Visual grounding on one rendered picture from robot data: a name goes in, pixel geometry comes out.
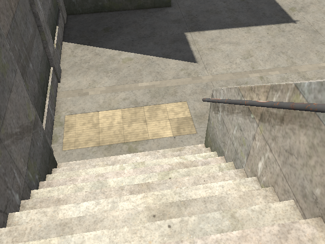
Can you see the stairs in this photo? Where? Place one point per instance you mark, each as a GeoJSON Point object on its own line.
{"type": "Point", "coordinates": [183, 195]}

